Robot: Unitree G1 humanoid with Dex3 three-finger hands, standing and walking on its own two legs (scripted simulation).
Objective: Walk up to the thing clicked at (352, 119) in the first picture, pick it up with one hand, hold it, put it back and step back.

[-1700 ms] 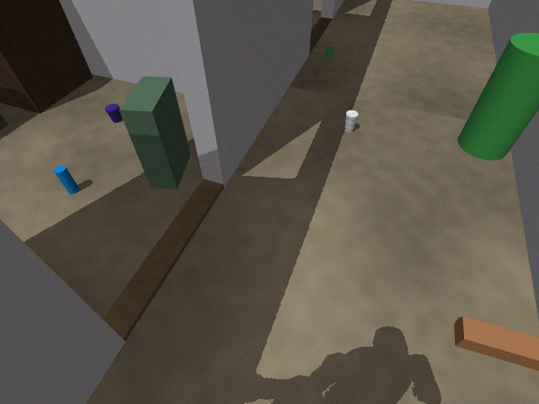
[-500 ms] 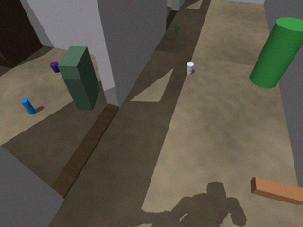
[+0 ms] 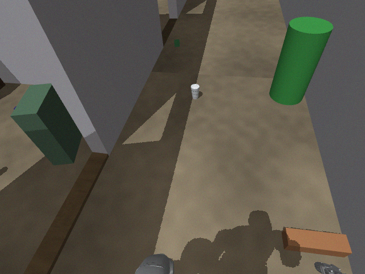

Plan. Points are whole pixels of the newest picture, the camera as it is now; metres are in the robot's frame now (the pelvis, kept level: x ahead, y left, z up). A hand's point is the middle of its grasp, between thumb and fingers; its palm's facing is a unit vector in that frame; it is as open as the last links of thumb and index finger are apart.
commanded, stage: walk up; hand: left
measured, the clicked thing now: (195, 92) +1.59 +0.09 -0.72
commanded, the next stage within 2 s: none
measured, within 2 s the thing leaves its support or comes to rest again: neither
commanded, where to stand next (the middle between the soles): +1.20 -0.08 m, yaw -8 degrees
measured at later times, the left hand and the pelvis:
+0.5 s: hand (113, 171) +0.41 +0.29 -0.13, palm faces -0.15 -0.92 -0.37, open 7.3 cm; pelvis +0.29 +0.02 +0.00, yaw -6 degrees
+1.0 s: hand (148, 127) +0.60 +0.21 -0.12, palm faces -0.14 -0.91 -0.39, open 7.3 cm; pelvis +0.53 -0.05 +0.00, yaw -8 degrees
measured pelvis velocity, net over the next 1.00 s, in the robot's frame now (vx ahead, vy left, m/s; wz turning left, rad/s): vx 0.53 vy -0.05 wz -0.14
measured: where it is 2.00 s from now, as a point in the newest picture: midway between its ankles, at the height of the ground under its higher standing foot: (211, 155)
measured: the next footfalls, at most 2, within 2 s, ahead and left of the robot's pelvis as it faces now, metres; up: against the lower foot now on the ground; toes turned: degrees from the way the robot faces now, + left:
left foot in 0.24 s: +0.32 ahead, +0.14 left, +0.00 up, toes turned +3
right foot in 0.66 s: +0.54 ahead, -0.16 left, +0.00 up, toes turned -12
